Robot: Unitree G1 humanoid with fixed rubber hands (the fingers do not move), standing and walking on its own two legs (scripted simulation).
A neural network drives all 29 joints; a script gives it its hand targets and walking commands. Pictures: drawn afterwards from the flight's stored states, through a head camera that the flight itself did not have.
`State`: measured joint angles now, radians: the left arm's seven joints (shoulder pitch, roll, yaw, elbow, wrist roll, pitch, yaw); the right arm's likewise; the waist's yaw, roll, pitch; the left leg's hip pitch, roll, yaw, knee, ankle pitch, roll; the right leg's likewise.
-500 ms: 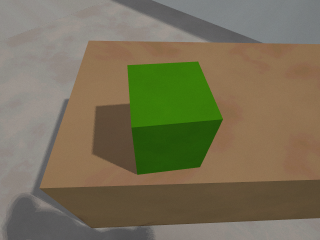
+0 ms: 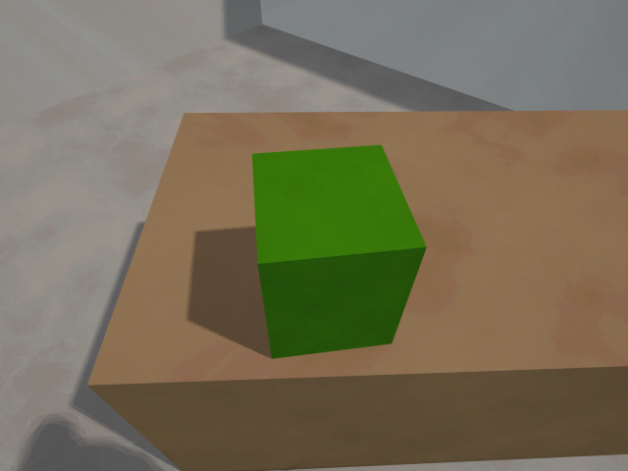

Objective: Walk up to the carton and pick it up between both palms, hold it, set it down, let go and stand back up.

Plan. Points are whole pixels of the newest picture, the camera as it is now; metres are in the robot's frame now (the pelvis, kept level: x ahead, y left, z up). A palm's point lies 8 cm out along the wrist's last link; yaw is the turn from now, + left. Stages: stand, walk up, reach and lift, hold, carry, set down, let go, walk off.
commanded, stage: walk up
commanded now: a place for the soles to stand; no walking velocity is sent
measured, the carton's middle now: (325, 253) +0.44 +0.00 +0.00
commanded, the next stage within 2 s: reach and lift in 0.84 s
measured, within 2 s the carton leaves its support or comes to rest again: neither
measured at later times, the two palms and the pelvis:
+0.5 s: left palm out of the picture +0.06 +0.31 -0.11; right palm out of the picture +0.05 -0.32 -0.10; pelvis -0.02 +0.00 +0.00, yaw +0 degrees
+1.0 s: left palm out of the picture +0.13 +0.30 -0.11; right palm out of the picture +0.12 -0.32 -0.10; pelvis -0.02 +0.00 -0.02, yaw -1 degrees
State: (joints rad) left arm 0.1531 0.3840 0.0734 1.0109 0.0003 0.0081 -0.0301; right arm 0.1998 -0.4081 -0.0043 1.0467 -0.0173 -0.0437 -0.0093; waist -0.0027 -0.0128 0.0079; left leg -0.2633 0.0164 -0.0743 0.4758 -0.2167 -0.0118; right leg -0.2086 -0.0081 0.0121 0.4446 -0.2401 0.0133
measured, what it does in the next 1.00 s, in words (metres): stands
